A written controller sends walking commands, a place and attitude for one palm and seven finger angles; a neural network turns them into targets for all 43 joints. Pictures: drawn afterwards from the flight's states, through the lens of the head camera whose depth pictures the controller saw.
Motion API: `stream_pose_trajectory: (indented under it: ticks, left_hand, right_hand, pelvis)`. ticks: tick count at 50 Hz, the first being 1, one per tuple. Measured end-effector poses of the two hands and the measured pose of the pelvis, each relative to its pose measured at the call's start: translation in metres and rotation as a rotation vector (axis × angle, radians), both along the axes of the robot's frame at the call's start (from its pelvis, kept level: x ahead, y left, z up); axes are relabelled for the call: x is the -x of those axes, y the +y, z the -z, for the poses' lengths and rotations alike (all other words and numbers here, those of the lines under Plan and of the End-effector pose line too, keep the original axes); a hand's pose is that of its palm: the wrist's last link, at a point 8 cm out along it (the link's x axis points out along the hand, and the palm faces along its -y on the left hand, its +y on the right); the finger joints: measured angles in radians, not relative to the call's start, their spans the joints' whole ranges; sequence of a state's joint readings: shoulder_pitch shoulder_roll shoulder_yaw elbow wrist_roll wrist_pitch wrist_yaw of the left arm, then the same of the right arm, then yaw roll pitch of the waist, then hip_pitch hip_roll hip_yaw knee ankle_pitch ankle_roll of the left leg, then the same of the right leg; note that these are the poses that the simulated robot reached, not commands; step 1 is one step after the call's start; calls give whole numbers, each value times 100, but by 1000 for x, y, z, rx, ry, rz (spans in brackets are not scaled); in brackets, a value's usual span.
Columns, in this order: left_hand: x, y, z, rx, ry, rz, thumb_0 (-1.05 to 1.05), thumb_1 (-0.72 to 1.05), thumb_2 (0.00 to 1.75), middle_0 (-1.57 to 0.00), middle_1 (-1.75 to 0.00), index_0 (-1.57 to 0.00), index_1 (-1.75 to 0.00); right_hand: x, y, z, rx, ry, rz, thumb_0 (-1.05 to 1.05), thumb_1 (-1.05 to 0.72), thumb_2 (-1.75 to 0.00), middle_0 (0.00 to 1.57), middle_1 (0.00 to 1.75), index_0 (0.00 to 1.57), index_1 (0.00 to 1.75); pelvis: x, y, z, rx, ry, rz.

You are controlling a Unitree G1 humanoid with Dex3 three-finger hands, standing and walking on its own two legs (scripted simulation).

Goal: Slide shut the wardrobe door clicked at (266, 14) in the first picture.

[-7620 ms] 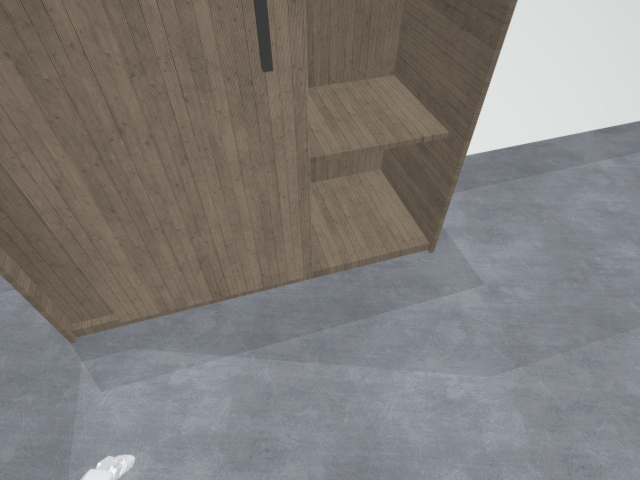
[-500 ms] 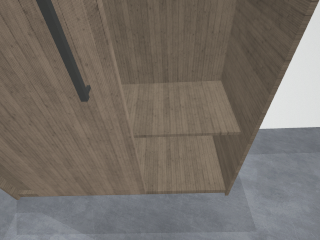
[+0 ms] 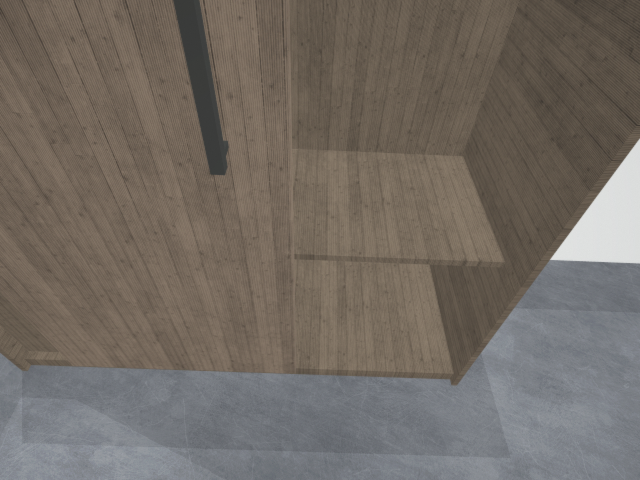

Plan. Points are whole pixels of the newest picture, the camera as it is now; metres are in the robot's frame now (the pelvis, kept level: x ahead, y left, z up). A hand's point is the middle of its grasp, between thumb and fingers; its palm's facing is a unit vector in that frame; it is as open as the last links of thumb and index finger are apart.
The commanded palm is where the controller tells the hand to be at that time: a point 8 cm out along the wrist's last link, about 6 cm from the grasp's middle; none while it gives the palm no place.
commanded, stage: come to a stop and stand still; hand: left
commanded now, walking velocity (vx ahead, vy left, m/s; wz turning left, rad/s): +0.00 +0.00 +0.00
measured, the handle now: (202, 55) +0.52 +0.20 +0.28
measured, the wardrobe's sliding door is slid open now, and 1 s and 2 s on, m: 0.51 0.51 0.51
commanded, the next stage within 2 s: look again from close up in 0.32 s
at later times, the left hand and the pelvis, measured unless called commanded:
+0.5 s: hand out of the picture +0.00 +0.18 -0.17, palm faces +0.00 -0.98 -0.20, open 7.4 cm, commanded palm none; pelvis +0.00 +0.01 +0.01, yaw -1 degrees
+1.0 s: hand out of the picture -0.01 +0.12 -0.17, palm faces +0.02 -0.98 -0.18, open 7.4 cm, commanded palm none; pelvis +0.00 -0.04 +0.01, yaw +0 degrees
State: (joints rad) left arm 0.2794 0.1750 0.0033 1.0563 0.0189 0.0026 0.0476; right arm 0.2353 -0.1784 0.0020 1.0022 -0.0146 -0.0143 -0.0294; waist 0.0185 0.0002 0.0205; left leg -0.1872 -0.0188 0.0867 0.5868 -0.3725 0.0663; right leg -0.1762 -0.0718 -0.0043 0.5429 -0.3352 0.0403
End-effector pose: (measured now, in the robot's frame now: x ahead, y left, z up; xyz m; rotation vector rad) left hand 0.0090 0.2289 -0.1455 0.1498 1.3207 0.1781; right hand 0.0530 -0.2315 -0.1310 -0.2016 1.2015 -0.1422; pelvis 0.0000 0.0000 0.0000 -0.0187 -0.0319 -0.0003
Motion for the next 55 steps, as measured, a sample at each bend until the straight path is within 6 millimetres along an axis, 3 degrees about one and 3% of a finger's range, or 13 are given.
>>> stream_pose_trajectory:
  ticks: [5, 11, 18, 23, 34, 44, 55]
  left_hand:
    - [-7, 18, -4, -9, -19, 27, 1, 91, 90, -20, -30, -20, -30]
    - [-3, 26, -7, -11, 12, 43, 1, 91, 90, -20, -30, -20, -30]
    - [9, 19, -7, -1, 66, 38, 1, 91, 90, -20, -30, -20, -30]
    - [15, 6, -7, 11, 89, 31, 1, 91, 90, -20, -30, -20, -30]
    - [16, -28, -6, 32, 85, 19, 1, 91, 90, -20, -30, -20, -30]
    - [22, -49, -9, 29, 85, 7, 1, 91, 90, -20, -30, -20, -30]
    - [25, -68, -9, 34, 79, 1, 1, 91, 90, -20, -30, -20, -30]
  right_hand:
    - [7, 12, -2, -2, -3, -2, 1, -94, -90, 20, 30, 20, 30]
    - [33, 16, -1, -4, 68, 14, 1, -93, -90, 20, 30, 20, 30]
    - [66, 20, 3, -27, 173, 40, 1, -91, -90, 20, 30, 20, 30]
    - [77, 20, 6, -45, 210, 55, 1, -91, -90, 20, 30, 20, 30]
    - [66, 5, 9, -65, 187, 58, 1, -91, -90, 20, 30, 20, 30]
    - [55, -21, 9, -55, 166, 49, 1, -91, -90, 20, 30, 20, 30]
    - [56, -39, 7, -56, 177, 45, 1, -91, -90, 20, 30, 20, 30]
  pelvis:
    - [6, 12, -2, -7, 2, 11]
    - [8, 18, -4, -15, 17, 19]
    - [6, 15, -6, -19, 20, 19]
    - [3, 8, -6, -22, 17, 17]
    - [1, -13, -7, -26, 10, 13]
    - [2, -33, -8, -28, 12, 9]
    - [2, -52, -9, -27, 14, 1]
